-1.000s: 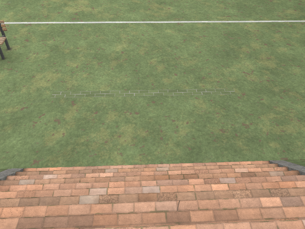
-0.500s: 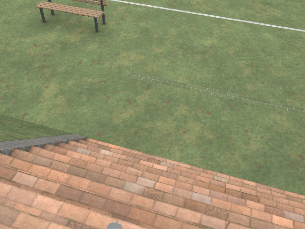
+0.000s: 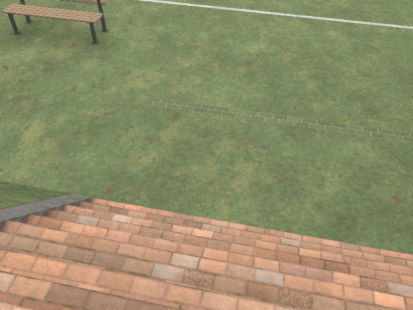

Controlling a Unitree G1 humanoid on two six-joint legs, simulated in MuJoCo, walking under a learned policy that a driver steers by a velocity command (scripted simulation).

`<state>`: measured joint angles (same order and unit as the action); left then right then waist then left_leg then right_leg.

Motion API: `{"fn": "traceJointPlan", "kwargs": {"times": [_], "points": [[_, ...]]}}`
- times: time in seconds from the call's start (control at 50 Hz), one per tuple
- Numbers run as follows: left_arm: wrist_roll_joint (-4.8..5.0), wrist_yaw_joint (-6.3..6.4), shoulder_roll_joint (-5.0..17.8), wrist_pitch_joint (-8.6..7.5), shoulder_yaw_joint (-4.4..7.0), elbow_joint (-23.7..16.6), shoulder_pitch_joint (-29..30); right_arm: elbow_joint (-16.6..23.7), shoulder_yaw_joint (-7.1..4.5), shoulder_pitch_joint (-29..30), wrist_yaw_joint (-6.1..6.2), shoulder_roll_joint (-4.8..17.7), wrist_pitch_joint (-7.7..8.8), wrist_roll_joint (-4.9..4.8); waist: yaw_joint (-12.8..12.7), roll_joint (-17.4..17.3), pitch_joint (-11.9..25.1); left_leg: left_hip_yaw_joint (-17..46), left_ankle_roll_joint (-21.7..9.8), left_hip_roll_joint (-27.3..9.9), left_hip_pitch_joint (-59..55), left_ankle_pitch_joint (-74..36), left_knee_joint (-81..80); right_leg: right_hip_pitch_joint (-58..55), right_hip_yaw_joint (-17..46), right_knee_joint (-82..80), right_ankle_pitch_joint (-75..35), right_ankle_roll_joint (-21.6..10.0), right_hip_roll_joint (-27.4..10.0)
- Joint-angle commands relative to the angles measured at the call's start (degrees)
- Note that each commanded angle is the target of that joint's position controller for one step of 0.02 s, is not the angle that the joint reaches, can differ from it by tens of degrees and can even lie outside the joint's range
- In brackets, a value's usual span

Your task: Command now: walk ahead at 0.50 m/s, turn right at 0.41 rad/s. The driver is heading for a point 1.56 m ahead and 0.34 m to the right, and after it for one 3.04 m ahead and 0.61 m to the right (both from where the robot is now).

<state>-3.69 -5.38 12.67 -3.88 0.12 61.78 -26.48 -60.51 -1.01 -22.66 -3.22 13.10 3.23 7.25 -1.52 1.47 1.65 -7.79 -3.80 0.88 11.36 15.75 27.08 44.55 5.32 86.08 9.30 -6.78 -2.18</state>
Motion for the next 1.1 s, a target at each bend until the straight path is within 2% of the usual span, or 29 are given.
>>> {"fn": "traceJointPlan", "kwargs": {"times": [0.02, 0.04, 0.14, 0.22, 0.26, 0.28, 0.3, 0.32, 0.34, 0.36, 0.38, 0.42, 0.44, 0.46, 0.5, 0.56, 0.6, 0.68, 0.72, 0.76, 0.78, 0.8, 0.82, 0.84, 0.86, 0.9, 0.92, 1.02, 1.1], "points": [[-2.47, -2.40, -4.13, 0.70, -0.58, 0.92, -8.18, 1.20, 3.12, -2.88, 1.86, -3.89, 3.32, -1.67, -4.19, -8.32, -8.36, 1.75, -8.60, -12.98, 27.42, -18.76, -0.32, -15.12, -3.11, -13.67, -25.66, -0.07, -3.31], [-4.54, -2.87, -3.65, 0.26, -0.65, -0.08, -5.80, 1.07, 3.77, -2.31, 2.45, -4.83, 4.06, -1.79, -3.20, -5.43, -7.53, 3.00, -7.62, -13.16, 24.34, -12.67, 1.16, -10.34, 0.07, -21.76, -31.04, -0.28, -5.01], [-2.71, -0.06, 1.39, 0.47, -0.51, -5.19, 5.22, -1.39, 4.48, -6.20, 2.14, -1.92, 5.02, 0.96, -0.38, -4.32, -9.10, 3.84, -5.40, -14.79, 25.64, 3.31, 11.64, -19.41, -3.88, -39.58, -42.69, 2.52, -2.97], [-2.91, 1.03, 1.96, 1.05, -0.50, -9.10, 19.86, -5.64, 3.69, -17.56, 3.65, -1.02, 3.06, -2.65, 7.95, -1.68, -16.25, 14.04, -4.19, -22.24, -0.60, 3.44, 20.65, 0.20, -1.02, -64.08, -28.30, 2.63, -7.35], [-3.74, 1.32, 1.41, 0.70, -0.39, -8.36, 18.47, -7.16, 2.62, -21.47, 3.30, 1.34, 1.80, 0.46, 7.01, -5.97, -13.48, 16.61, -4.86, -24.86, 3.86, -8.97, 23.15, -11.48, -4.30, -50.37, -26.74, 2.81, -4.52], [-3.55, 1.25, 2.24, 0.98, -0.49, -9.60, 23.90, -4.44, 1.99, -14.93, 4.47, 1.98, 0.42, -2.63, 8.58, -2.25, -16.42, 15.45, -3.48, -24.33, -0.84, -2.23, 25.56, -7.81, -1.48, -72.53, -16.70, 1.94, -8.07], [-3.14, 1.76, 1.66, 0.51, 0.22, -4.59, 9.96, -4.86, 0.80, -15.12, 2.46, 6.48, -0.17, 2.95, 2.71, -5.23, -10.67, 10.68, -2.41, -22.69, 9.53, -11.98, 32.63, -31.75, -7.58, -55.37, -26.04, 2.55, -2.98], [-2.13, 1.54, 5.22, -0.12, 2.03, 2.98, -3.80, -4.35, 1.50, -7.80, 0.39, 3.40, -0.57, 1.03, -3.00, -0.98, -8.35, 6.07, 1.22, -20.18, 16.62, -8.74, 45.83, -45.57, -4.69, -63.80, -31.73, 1.58, -6.02], [-1.68, 1.73, 11.24, -0.73, 5.48, 7.92, -17.25, -3.52, 0.05, -2.38, -0.48, 8.47, -0.73, -1.66, -11.88, 9.12, -7.96, 0.27, 2.56, -11.53, 19.23, 7.17, 68.39, -55.69, -10.88, -82.37, -33.53, 0.61, -2.05], [-2.72, 2.45, 19.56, -1.56, 8.29, 10.21, -22.83, -1.41, -1.64, -7.48, -2.74, 6.28, -0.85, -1.47, -8.78, 17.42, 3.91, -2.45, 4.07, -1.66, 35.96, 36.08, 91.65, -76.42, -4.45, -53.77, -59.23, -6.10, -5.88], [-3.29, 3.12, 20.94, -2.72, 8.77, 11.28, -26.41, 2.77, -1.09, -3.24, -3.90, 2.21, 0.50, -2.87, -9.64, 11.62, 11.72, 0.84, 3.27, -1.50, 44.70, 35.44, 94.49, -83.43, 1.38, -48.23, -65.19, -10.13, -9.73], [-3.73, 2.44, 12.79, -2.55, 6.75, 10.22, -21.13, 12.52, -0.28, 10.10, -1.57, 0.63, 3.39, -6.26, -8.91, -0.27, 3.35, 5.74, 0.96, -5.40, 61.32, 31.00, 85.57, -73.22, 9.39, -51.87, -36.03, -12.21, -16.29], [-2.19, 1.06, 8.57, -2.30, 4.77, 8.09, -14.24, 12.19, -0.66, 5.74, 0.33, 1.08, 3.74, -7.07, -3.40, 3.44, -3.42, 12.60, 0.61, -7.55, 64.13, 24.07, 82.81, -56.28, 22.99, -55.16, -18.39, -15.91, -21.69], [-3.44, 0.86, -2.94, -2.16, 0.36, 6.65, -8.91, 8.97, 1.13, 3.27, 1.67, -2.49, 2.78, -3.72, 0.28, -6.25, -10.09, 20.09, -0.67, -14.34, 62.10, 2.70, 58.35, -41.86, 18.80, -55.56, -13.52, -11.65, -20.61], [0.26, 1.51, -4.56, -2.52, -1.45, 2.55, -2.20, 4.37, 0.41, -1.98, 1.43, -1.76, 0.92, -1.88, 3.85, -6.21, -12.17, 11.58, -0.41, -10.77, 31.73, -19.36, 38.94, -8.11, 6.62, -57.41, -7.39, -11.25, -11.02], [-1.20, 2.65, -0.87, -4.65, -2.41, 1.85, -4.10, 6.78, 2.20, 1.75, -2.04, -2.49, 1.28, -0.24, 2.67, 1.29, -7.32, 10.17, 2.19, -7.76, 19.74, -38.34, 38.53, 2.40, 7.15, -46.67, 1.76, -9.34, -2.22], [-1.71, 3.77, 2.65, -4.70, -1.80, -1.87, 0.34, 7.04, 2.26, 1.75, -0.53, -0.78, 2.37, -2.50, 2.80, -2.19, -4.36, 6.00, 5.75, -3.15, -5.90, -48.56, 21.89, 17.84, 1.43, -40.87, 15.24, -5.53, 4.10], [-1.27, 3.96, 6.51, -3.23, -0.91, -3.25, -6.01, 9.72, 1.60, 4.43, -1.39, 4.08, 0.07, -0.23, 1.30, 0.45, -9.31, 8.71, 4.61, -3.26, 3.64, -27.13, 2.46, -5.45, 17.65, -26.80, 19.77, -7.11, -1.19], [-0.31, 3.21, 7.47, -0.30, -0.57, -3.15, -6.76, 9.05, 0.49, 7.94, -0.84, 6.08, 0.44, -2.54, -0.64, -0.17, -8.06, 10.15, 0.70, -7.04, 3.07, -30.74, -21.60, -19.38, 24.16, -18.47, 11.44, -7.54, -2.47], [-2.21, -2.11, 4.80, 0.85, -0.96, -0.20, -10.56, -3.86, -4.31, -26.51, 0.10, 12.27, 2.35, -1.72, 9.15, -5.86, 1.58, 9.16, -5.53, -10.70, -33.35, -40.46, -16.32, -2.93, 18.13, 12.82, -0.84, -1.30, 2.81], [5.00, 5.41, 0.34, 2.32, 2.14, -3.32, -8.10, -2.68, -2.57, -21.74, 1.49, 10.95, 0.00, -11.44, 1.30, -7.77, 7.29, 14.71, -2.90, -21.05, -39.63, -84.07, 11.63, 14.50, -5.01, 43.55, 48.92, -1.12, 12.64], [4.82, 7.57, 2.15, 2.64, 1.27, -6.55, -9.15, -1.52, -2.27, -18.24, 1.26, 9.73, -1.08, -11.69, -2.30, -10.71, 8.55, 18.47, -3.88, -20.54, -45.75, -75.45, 17.56, 29.75, -8.86, 44.73, 44.67, -1.13, 6.89], [0.03, 1.50, -0.29, 0.68, -0.88, -9.27, -10.14, -1.36, -6.12, -24.65, -1.60, 20.08, 0.85, -0.38, 9.06, -19.23, 7.85, 35.03, -21.81, -21.99, -41.66, -49.13, 5.75, 36.27, -1.14, 45.62, 34.73, 5.69, 8.22], [-0.12, 0.91, 0.01, 0.04, -0.76, -10.70, -0.68, -1.53, -4.83, -15.75, -2.15, 12.58, 0.79, 1.37, 6.76, -1.63, -5.40, 36.84, -19.63, -24.89, -29.77, -19.19, -0.85, 46.63, 2.96, 29.49, 21.66, 4.59, 0.30], [0.05, 1.91, -1.74, -0.14, -1.88, -10.03, 1.59, -3.13, -1.96, -14.12, -2.29, 4.08, 0.51, 2.93, 4.25, 4.29, -9.66, 31.89, -16.67, -20.62, -17.43, -12.42, -1.57, 43.11, 3.53, 23.51, 13.05, 2.62, -3.08], [-1.24, 1.34, -3.52, -0.23, -2.99, -9.09, -2.59, -5.86, 1.68, -17.21, 0.95, -7.41, 3.22, 1.17, 0.41, -1.10, -10.75, 25.05, -12.76, -11.72, 2.20, -17.76, 3.43, 31.54, 2.75, -2.33, -10.30, 0.91, -7.55], [-2.55, -0.09, -3.39, 0.01, -3.37, -8.09, 2.55, -4.65, 2.39, -13.08, 1.51, -8.28, 4.02, -2.33, 2.04, -0.63, -10.37, 18.82, -11.99, -6.57, 19.95, -11.73, 3.53, 15.97, -1.75, -17.56, -28.11, 1.79, -6.25], [-3.45, -1.24, 2.25, -0.98, -3.27, -12.04, 14.41, 0.81, 3.64, -8.45, 4.15, 2.30, 6.65, -2.32, 2.20, -1.80, -2.41, 20.47, -9.45, 1.61, 45.28, 6.24, 13.72, -22.36, -6.98, -32.34, -52.17, 5.18, -0.93], [-3.24, 0.19, 2.19, 1.43, -3.55, -17.23, 23.32, -1.54, 3.96, -20.18, 4.45, 0.14, 5.19, -4.20, 9.62, -3.97, -7.44, 35.02, -12.85, -2.28, 12.78, 8.22, 25.77, -6.56, -1.82, -60.69, -27.94, 7.25, -0.25]]}}
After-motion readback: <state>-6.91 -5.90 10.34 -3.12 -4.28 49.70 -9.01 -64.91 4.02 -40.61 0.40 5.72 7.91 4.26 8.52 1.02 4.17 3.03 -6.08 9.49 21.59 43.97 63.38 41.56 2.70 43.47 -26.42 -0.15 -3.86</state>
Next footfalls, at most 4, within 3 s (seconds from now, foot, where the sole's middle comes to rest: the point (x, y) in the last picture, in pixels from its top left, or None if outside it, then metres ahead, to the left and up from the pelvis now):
0.34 right None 0.21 -0.18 -0.99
0.76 left None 0.45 -0.05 -1.21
1.22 right None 0.63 -0.29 -1.43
1.74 left None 0.89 -0.10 -1.65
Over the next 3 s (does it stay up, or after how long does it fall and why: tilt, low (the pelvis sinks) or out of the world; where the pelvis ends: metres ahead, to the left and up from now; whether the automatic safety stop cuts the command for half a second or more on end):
stays up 1.45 -0.38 -1.50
